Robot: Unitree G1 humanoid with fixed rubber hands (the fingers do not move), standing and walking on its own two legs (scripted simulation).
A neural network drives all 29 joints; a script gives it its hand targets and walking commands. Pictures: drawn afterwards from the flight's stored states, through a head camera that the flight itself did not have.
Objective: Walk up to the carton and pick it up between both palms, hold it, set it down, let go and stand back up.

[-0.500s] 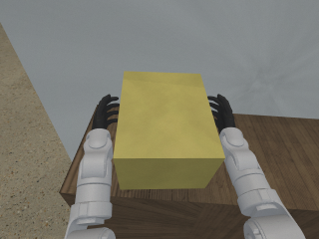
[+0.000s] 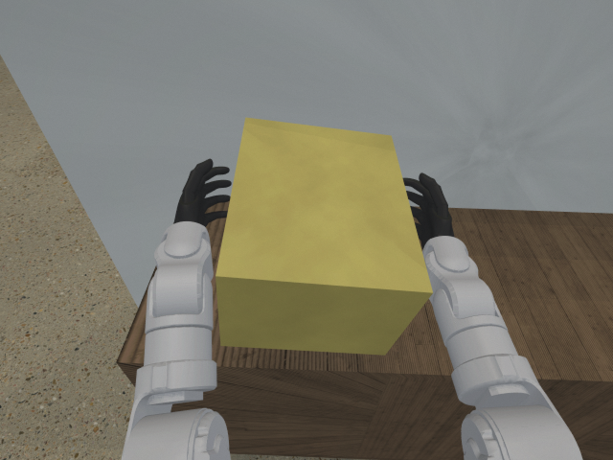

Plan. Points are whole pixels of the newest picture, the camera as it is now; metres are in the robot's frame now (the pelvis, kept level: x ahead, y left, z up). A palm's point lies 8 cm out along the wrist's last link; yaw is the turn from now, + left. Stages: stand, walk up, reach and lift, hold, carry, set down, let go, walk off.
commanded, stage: reach and lift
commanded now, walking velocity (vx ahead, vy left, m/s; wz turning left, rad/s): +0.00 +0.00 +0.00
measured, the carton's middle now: (312, 232) +0.39 +0.00 +0.10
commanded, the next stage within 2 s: hold in 0.82 s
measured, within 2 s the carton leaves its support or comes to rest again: neither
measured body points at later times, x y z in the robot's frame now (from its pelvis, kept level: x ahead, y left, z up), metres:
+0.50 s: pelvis +0.01 +0.00 +0.00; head -0.02 +0.03 +0.45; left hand +0.39 +0.16 +0.17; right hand +0.38 -0.16 +0.15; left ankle +0.02 +0.13 -0.75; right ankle +0.02 -0.12 -0.75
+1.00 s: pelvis +0.00 +0.00 +0.00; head -0.03 +0.02 +0.45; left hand +0.37 +0.17 +0.18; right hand +0.37 -0.15 +0.16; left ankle +0.02 +0.13 -0.75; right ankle +0.02 -0.12 -0.75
